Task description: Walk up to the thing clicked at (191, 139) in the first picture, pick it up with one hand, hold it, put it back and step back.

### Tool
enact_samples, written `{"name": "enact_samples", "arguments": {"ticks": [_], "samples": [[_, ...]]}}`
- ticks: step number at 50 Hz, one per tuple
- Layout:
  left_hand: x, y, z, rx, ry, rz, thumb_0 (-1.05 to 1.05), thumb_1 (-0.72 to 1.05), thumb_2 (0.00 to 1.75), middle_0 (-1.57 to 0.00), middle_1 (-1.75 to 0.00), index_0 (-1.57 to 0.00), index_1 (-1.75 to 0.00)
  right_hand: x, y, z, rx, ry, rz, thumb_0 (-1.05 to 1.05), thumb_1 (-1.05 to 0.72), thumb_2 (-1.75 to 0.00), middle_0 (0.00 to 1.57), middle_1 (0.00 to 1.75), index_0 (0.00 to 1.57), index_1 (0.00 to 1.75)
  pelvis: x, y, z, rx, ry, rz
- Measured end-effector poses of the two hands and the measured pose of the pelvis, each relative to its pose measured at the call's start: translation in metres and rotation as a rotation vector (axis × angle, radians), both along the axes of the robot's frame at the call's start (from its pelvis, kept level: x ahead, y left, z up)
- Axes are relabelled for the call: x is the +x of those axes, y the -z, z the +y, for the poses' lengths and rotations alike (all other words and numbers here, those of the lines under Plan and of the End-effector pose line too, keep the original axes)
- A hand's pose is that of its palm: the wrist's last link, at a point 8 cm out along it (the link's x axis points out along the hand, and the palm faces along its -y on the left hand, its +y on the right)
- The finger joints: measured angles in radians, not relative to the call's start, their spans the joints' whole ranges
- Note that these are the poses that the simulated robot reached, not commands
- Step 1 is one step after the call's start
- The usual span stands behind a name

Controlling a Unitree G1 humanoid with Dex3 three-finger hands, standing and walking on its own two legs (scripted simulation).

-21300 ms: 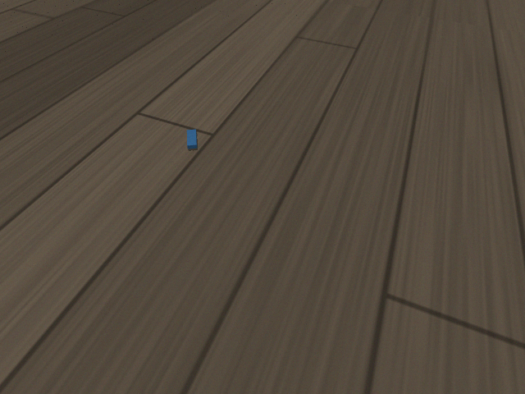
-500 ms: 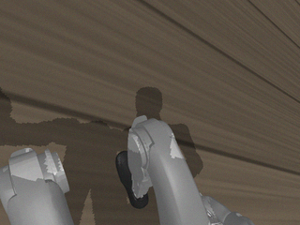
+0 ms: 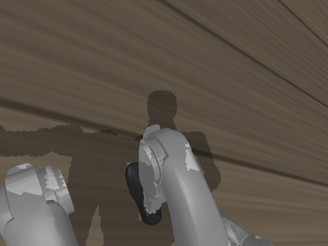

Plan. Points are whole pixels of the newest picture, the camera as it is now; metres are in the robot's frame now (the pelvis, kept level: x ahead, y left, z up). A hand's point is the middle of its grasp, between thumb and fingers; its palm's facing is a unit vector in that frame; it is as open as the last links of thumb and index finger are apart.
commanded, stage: close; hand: left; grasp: from above
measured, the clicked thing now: out of the picture +0.42 +0.33 -0.29
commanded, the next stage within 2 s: settle in 1.12 s
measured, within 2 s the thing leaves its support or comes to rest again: leaves its support in 1.62 s
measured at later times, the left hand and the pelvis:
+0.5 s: hand out of the picture +0.42 +0.32 -0.26, palm faces -0.43 -0.15 -0.89, open 10.7 cm; pelvis +0.00 +0.00 +0.00, yaw +0 degrees
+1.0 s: hand out of the picture +0.41 +0.32 -0.25, palm faces -0.44 -0.13 -0.89, open 8.6 cm; pelvis +0.00 +0.00 +0.00, yaw +0 degrees
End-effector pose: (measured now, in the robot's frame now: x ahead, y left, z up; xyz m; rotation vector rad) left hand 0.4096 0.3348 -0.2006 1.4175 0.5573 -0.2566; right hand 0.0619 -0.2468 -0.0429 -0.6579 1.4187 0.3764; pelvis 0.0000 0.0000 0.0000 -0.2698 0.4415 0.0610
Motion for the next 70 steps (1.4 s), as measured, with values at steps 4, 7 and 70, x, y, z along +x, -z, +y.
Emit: {"name": "enact_samples", "arguments": {"ticks": [4,7,70], "samples": [[-0.006,0.000,-0.004,0.004,0.043,-0.020,0.00,-0.18,0.78,-0.31,-0.79,-0.33,-0.80,0.003,0.002,0.002,-0.001,-0.016,-0.013,0.00,-0.90,-0.90,0.20,0.30,0.20,0.29,-0.002,0.000,0.000,0.002,0.002,-0.009],[-0.007,0.000,-0.009,0.012,0.066,-0.046,0.00,-0.13,0.73,-0.34,-0.77,-0.37,-0.77,0.006,0.000,-0.001,-0.016,-0.020,-0.019,0.00,-0.90,-0.89,0.20,0.30,0.20,0.29,-0.003,-0.002,0.000,0.001,0.005,-0.010],[0.011,-0.009,-0.005,0.015,-0.012,-0.070,0.02,0.31,0.19,-0.88,-0.22,-0.88,-0.24,0.009,-0.015,-0.012,-0.057,-0.016,-0.053,0.00,-0.91,-0.90,0.20,0.30,0.20,0.29,-0.003,-0.005,0.000,0.000,0.000,0.012]]}}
